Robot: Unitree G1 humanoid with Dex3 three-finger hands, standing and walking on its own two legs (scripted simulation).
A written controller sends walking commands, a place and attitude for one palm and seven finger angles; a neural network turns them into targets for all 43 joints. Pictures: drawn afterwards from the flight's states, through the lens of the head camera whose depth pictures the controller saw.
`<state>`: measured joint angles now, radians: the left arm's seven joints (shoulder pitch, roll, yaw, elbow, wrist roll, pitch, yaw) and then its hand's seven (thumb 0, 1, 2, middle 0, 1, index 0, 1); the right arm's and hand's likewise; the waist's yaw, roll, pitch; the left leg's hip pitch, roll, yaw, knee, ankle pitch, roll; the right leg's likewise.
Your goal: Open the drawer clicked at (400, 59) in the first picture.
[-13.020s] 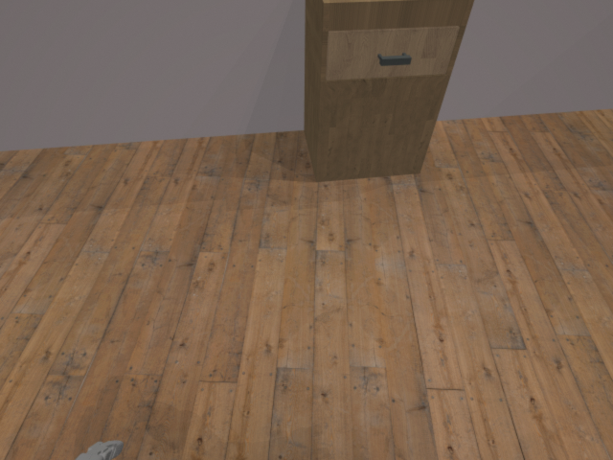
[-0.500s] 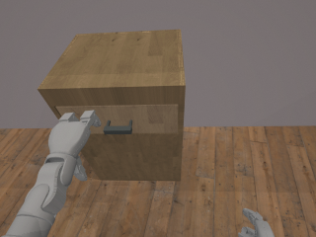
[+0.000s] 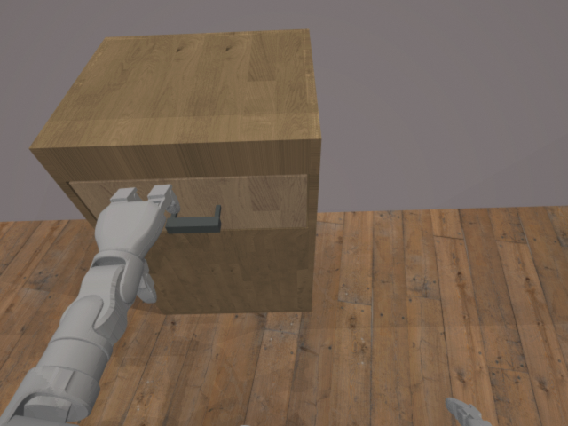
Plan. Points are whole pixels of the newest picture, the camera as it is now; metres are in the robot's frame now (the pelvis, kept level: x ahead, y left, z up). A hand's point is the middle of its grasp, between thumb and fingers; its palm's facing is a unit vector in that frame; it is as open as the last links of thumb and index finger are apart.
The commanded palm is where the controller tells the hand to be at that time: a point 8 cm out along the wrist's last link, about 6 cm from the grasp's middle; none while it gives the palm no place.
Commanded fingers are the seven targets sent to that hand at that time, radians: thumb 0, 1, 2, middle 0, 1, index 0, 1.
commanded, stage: move the hooked fingers above the handle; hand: left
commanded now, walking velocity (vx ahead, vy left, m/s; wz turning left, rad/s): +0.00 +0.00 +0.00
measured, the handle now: (195, 217) +0.54 +0.25 -0.13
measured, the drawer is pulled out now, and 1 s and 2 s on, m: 0.00 0.00 0.00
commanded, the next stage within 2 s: lower the fingers behind the handle in 1.72 s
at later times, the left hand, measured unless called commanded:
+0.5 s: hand (167, 232) +0.42 +0.24 -0.01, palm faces -0.07 -0.03 -1.00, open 13.8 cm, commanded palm +0.41 +0.24 +0.04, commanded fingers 0.00 -0.50 0.30 -0.30 -1.20 -0.30 -1.20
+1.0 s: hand (190, 217) +0.49 +0.23 -0.06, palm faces -0.08 -0.01 -1.00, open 13.8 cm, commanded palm +0.48 +0.23 -0.01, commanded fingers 0.00 -0.50 0.30 -0.30 -1.20 -0.30 -1.20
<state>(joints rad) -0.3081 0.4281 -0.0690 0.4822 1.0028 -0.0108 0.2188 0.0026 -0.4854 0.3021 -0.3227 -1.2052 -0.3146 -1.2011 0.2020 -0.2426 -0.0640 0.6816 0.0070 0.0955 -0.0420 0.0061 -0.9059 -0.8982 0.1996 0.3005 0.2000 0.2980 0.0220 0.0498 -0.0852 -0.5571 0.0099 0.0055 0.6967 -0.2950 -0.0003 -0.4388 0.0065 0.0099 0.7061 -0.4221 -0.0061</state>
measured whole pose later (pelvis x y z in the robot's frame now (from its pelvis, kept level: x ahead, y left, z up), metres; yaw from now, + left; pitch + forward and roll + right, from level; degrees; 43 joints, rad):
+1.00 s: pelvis -0.02 +0.01 -0.06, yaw -3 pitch +26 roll -3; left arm -0.87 0.53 0.02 1.20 1.14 -0.02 0.39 0.00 -0.48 0.30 -0.32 -1.21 -0.31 -1.20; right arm 0.36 -0.24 -0.06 0.74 -0.04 0.08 -0.02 0.00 -0.90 -0.90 0.20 0.30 0.20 0.30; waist -0.17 0.06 -0.19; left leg -1.10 0.05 -0.01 1.05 -0.40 0.01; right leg -0.96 0.05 0.01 1.03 -0.51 0.01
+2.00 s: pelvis -0.04 +0.02 -0.07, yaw -3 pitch +27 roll -4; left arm -0.96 0.57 0.01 1.22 1.13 -0.03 0.40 0.00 -0.48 0.30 -0.32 -1.21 -0.33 -1.22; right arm 0.36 -0.24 -0.02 0.72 -0.03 0.07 -0.03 0.00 -0.90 -0.90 0.20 0.30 0.20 0.30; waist -0.19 0.06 -0.18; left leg -1.22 0.05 -0.02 1.14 -0.40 0.02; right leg -1.07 0.05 -0.01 1.10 -0.51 0.02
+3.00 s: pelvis -0.07 +0.02 -0.13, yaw -4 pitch +32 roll -6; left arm -1.09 0.60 -0.02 1.25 1.14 0.07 0.42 0.00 -0.48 0.30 -0.34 -1.23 -0.32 -1.29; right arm 0.31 -0.22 0.03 0.72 -0.03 0.03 -0.03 0.00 -0.90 -0.90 0.20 0.30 0.20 0.30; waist -0.20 0.06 -0.19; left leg -1.51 0.04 -0.06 1.38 -0.43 0.02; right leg -1.35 0.05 -0.04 1.36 -0.57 0.02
